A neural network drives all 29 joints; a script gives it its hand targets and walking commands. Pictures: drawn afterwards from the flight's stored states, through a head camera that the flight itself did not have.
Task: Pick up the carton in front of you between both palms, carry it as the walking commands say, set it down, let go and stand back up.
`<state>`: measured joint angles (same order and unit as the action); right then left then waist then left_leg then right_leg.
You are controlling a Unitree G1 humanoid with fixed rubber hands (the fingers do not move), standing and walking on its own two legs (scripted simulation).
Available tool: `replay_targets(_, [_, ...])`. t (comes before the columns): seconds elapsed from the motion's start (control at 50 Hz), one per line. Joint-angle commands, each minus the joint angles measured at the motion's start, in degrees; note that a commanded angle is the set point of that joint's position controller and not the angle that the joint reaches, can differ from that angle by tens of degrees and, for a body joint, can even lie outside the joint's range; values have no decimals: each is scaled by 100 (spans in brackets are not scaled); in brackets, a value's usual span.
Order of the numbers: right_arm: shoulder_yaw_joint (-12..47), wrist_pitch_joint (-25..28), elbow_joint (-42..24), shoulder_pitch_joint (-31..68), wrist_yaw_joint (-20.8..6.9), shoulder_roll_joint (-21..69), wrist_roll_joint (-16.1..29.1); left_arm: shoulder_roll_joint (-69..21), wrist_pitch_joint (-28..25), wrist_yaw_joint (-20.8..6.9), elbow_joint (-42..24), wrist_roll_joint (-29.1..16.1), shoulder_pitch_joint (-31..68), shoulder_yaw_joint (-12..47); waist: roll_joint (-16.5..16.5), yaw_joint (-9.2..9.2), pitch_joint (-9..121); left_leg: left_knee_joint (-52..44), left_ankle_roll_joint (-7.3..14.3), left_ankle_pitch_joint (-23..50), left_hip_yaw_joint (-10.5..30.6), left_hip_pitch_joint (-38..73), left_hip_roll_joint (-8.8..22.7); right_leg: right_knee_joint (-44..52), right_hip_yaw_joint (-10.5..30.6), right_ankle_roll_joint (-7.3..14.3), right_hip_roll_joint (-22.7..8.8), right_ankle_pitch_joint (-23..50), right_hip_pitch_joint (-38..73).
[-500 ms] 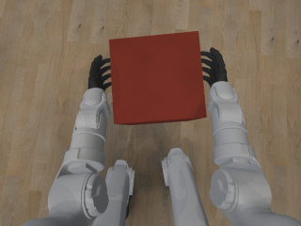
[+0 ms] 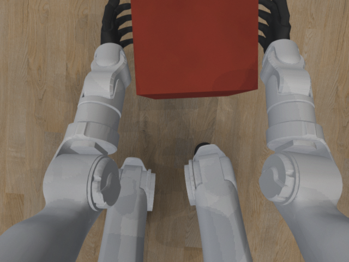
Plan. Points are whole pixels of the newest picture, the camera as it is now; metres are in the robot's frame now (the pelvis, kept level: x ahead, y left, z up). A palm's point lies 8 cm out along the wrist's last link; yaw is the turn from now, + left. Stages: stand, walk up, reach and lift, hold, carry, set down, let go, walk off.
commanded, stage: set down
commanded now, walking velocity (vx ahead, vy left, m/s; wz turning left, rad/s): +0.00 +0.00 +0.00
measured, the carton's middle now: (191, 50) +0.52 -0.13 -0.22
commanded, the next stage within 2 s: none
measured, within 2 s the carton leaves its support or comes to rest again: rests again in 0.58 s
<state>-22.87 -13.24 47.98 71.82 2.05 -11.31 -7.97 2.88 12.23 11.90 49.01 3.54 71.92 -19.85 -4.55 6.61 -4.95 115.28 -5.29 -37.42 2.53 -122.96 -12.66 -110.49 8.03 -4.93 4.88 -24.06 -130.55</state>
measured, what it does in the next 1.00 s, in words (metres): stands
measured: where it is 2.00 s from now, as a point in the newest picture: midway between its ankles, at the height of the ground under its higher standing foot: (173, 197)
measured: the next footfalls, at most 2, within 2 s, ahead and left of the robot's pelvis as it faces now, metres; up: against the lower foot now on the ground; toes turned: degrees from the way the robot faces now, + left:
none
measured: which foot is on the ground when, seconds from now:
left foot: down 0.00-1.00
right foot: down 0.00-1.00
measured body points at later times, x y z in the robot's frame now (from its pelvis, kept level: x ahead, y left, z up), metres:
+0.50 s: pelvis +0.00 +0.00 -0.03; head +0.36 -0.04 +0.24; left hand +0.55 +0.04 -0.21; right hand +0.50 -0.26 -0.20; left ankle +0.09 +0.12 -0.39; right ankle +0.14 -0.14 -0.39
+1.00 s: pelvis +0.00 +0.00 -0.04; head +0.36 -0.04 +0.21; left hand +0.55 +0.04 -0.22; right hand +0.50 -0.27 -0.22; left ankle +0.09 +0.12 -0.39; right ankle +0.13 -0.14 -0.39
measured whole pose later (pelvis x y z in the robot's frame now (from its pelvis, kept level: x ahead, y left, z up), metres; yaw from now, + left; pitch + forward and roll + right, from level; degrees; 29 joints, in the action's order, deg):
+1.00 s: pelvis +0.00 +0.00 -0.04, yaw +0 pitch +39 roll +0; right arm -25.4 -8.8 58.2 77.5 -3.3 -16.7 -6.6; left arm 6.7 8.4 7.2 59.4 5.6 82.4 -17.3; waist -4.2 7.0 -17.5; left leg 125.5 -4.0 -37.9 2.9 -126.4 -12.2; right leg -119.4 3.6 -3.1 -0.7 -26.5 -131.6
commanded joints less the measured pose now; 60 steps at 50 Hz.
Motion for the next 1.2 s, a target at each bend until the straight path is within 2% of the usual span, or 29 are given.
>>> replay_targets(0.0, [2267,34,-31,3076,-1330,4705,621,-4720,-299,-1260,-604,-599,4124,2433,215,451,6661,-922,169,1153,-737,1802,-136,370,-1199,224,37,1599,4945])
replay_targets(0.06, [2306,64,-228,3415,-1354,4606,777,-4595,-297,-1284,-529,-635,4169,2428,167,424,6816,-742,207,1148,-800,1852,-131,197,-1211,223,22,1654,4974])
replay_targets(0.08, [2331,49,-257,3419,-1358,4556,747,-4661,-334,-1301,-820,-763,4434,2589,232,668,6747,-631,202,1264,-737,1704,-92,165,-1171,254,-1,1813,5000])
replay_targets(0.1, [2346,116,-531,3595,-1383,4528,865,-4646,-302,-1319,-642,-712,4301,2571,-49,463,6762,-605,208,1362,-813,1710,-104,86,-1143,266,6,1938,4994])
replay_targets(0.12, [2283,100,-433,3660,-1405,4485,815,-4730,-314,-1332,-592,-794,4329,2618,-7,756,6690,-564,198,1402,-756,1639,-114,77,-1198,281,11,2040,4984])
replay_targets(0.18, [2221,132,-225,3451,-1474,4548,889,-4831,-325,-1349,-406,-695,4197,2620,-352,569,6372,-520,182,1482,-783,1605,-92,-24,-1139,323,7,2068,4650])
replay_targets(0.2, [2193,122,-145,3260,-1491,4437,773,-4843,-317,-1361,-298,-764,4117,2664,-218,779,6193,-536,168,1425,-706,1532,-62,-67,-1207,305,-28,2068,4574])
replay_targets(0.26, [2064,165,-14,3292,-1543,4393,785,-4952,-334,-1375,-180,-713,4085,2655,-477,688,6049,-499,161,1481,-767,1463,-72,-114,-1139,353,-33,2068,4441])
replay_targets(0.32, [1964,189,93,3331,-1594,4292,699,-4857,-347,-1410,12,-587,3928,2455,-372,625,5600,-526,222,1406,-697,1234,-59,-141,-1148,370,-55,1901,4012])
replay_targets(0.38, [1772,221,275,3180,-1643,4158,650,-4819,-369,-1394,-49,-599,4068,2477,-526,795,5440,-543,218,1411,-640,1318,-17,-150,-1185,414,-88,1745,3633])
replay_targets(0.42, [1774,299,117,3351,-1660,3972,732,-4729,-379,-1372,0,-582,3985,2527,-687,686,5446,-561,225,1493,-606,1415,10,-245,-1194,427,-113,1779,3514])
replay_targets(0.44, [1742,312,102,3415,-1674,3948,710,-4745,-388,-1379,-84,-619,4065,2492,-590,800,5431,-550,232,1579,-566,1365,-6,-240,-1212,450,-111,1796,3462])
replay_targets(0.52, [1744,404,44,3603,-1633,3735,760,-4628,-436,-1391,-67,-704,4171,2574,-654,769,5333,-528,231,1743,-499,1492,29,-329,-1200,471,-147,1907,3404])
replay_targets(0.56, [1733,405,258,3435,-1617,3709,733,-4604,-475,-1401,-26,-739,4233,2587,-514,883,5261,-405,228,1753,-498,1319,29,-347,-1143,474,-150,1951,3540])
replay_targets(0.58, [1751,439,180,3518,-1637,3650,788,-4596,-442,-1402,134,-672,4063,2503,-689,769,5144,-447,239,1756,-525,1390,43,-345,-1136,481,-172,1915,3388])
replay_targets(0.6, [1846,450,63,3606,-1625,3642,804,-4473,-456,-1412,152,-647,3991,2324,-466,706,5136,-359,271,1734,-522,1323,12,-342,-1114,468,-159,1876,3357])
replay_targets(0.62, [1780,473,162,3549,-1613,3658,844,-4457,-467,-1398,154,-638,4034,2430,-600,723,5057,-309,262,1728,-528,1336,25,-377,-1085,477,-145,1903,3390])
replay_targets(0.64, [1853,497,71,3664,-1602,3524,824,-4595,-482,-1415,201,-703,3994,2384,-387,837,5092,-325,269,1803,-481,1235,16,-388,-1124,477,-165,1982,3483])
replay_targets(0.66, [1858,517,155,3579,-1596,3618,886,-4518,-494,-1424,274,-606,3905,2329,-523,637,5013,-303,276,1751,-583,1227,-13,-340,-1055,489,-122,1903,3465])
replay_targets(0.72, [1761,501,421,3495,-1587,3393,802,-4279,-497,-1431,420,-591,3923,2265,-300,758,4664,-217,287,1478,-501,955,27,-405,-1023,493,-154,1778,3507])
replay_targets(0.74, [1744,499,569,3462,-1571,3416,803,-4209,-478,-1401,609,-452,3736,2168,-334,638,4421,-298,300,1357,-498,984,51,-367,-1054,465,-144,1654,3313])
replay_targets(0.76, [1610,511,456,3399,-1577,3344,734,-4206,-485,-1450,378,-464,3861,2169,-451,754,4520,-258,305,1369,-495,1022,20,-377,-1084,502,-150,1597,3333])
replay_targets(0.84, [1487,503,677,3397,-1600,3296,622,-3986,-462,-1505,766,-165,3496,1850,-480,474,3974,-252,332,1255,-504,778,56,-361,-980,533,-119,1419,3076])
replay_targets(1.06, [790,456,1164,2997,-1554,2535,145,-3179,-360,-1571,1153,91,3334,1423,-532,537,3063,-287,398,665,-421,628,146,-312,-929,660,-162,701,2649])
replay_targets(1.08, [827,478,1113,2987,-1550,2461,161,-3038,-378,-1544,1090,113,3233,1438,-392,451,3045,-319,408,702,-380,736,164,-326,-951,615,-184,682,2622])
replay_targets(1.12, [767,503,1179,2916,-1503,2254,152,-2836,-384,-1533,1152,85,3179,1384,-407,564,3079,-285,370,687,-403,786,174,-331,-986,592,-179,684,2721])
replay_targets(1.14, [730,540,1173,2856,-1477,2113,222,-2634,-400,-1506,1109,126,3214,1372,-472,398,3050,-273,352,727,-423,799,205,-376,-931,568,-225,719,2702])
replay_targets(1.16, [663,564,1208,2770,-1444,1923,197,-2500,-412,-1474,1070,28,3291,1374,-407,576,3121,-272,343,720,-396,922,221,-387,-1009,545,-282,704,2687])
replay_targets(1.18, [541,627,1281,2710,-1338,1570,150,-2057,-450,-1395,1025,116,3164,1256,-331,481,3179,-225,308,706,-439,894,231,-370,-996,523,-285,725,2796])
